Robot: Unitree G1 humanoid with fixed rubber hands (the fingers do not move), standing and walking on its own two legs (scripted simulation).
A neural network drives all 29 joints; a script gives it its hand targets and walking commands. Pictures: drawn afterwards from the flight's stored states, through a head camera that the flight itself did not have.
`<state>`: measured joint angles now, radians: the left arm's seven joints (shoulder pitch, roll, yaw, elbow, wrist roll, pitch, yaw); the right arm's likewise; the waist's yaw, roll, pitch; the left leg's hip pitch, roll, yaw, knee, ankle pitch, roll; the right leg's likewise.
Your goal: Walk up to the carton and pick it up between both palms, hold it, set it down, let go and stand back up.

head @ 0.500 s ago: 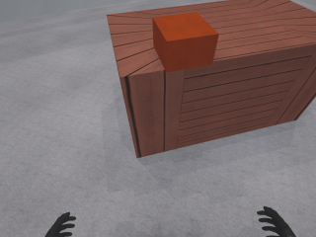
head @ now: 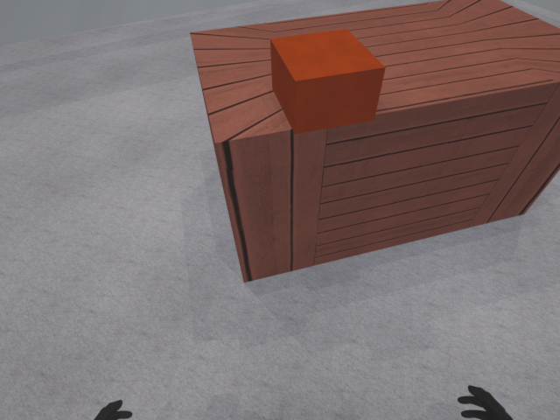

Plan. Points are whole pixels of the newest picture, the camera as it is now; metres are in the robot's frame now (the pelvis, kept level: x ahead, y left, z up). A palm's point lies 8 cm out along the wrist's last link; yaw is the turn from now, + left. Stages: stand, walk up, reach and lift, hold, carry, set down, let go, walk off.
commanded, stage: stand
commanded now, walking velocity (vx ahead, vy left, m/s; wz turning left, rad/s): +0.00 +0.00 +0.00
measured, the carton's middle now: (321, 79) +0.93 -0.11 +0.02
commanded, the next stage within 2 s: walk up in 1.20 s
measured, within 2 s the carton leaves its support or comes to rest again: neither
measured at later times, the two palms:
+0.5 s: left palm out of the picture +0.10 +0.30 -0.09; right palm out of the picture +0.09 -0.30 -0.10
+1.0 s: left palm out of the picture +0.09 +0.30 -0.09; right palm out of the picture +0.09 -0.31 -0.10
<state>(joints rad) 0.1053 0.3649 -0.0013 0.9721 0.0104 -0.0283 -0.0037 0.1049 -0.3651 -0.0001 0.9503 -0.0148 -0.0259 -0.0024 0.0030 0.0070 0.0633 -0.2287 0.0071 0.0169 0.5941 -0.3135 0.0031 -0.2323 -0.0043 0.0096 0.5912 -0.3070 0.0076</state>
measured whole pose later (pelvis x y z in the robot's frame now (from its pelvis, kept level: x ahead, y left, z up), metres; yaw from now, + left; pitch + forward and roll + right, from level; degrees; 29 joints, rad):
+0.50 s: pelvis +0.00 +0.00 +0.02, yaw +0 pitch -3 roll +0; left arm 0.08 0.36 -0.01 1.08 0.01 -0.03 0.00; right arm 0.09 -0.36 0.00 1.06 -0.01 -0.02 0.00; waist 0.00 0.01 0.06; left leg -0.13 0.01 0.02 0.39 -0.20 0.00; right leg -0.14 0.00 0.01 0.39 -0.20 0.00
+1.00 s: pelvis +0.00 -0.01 +0.02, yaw -1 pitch -3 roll +0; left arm 0.08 0.37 -0.01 1.11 0.01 -0.02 0.00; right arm 0.09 -0.36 -0.01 1.09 -0.01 -0.02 0.00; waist 0.00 0.00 0.06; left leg -0.11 0.02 0.02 0.35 -0.19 -0.01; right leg -0.12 0.00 0.02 0.36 -0.18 0.00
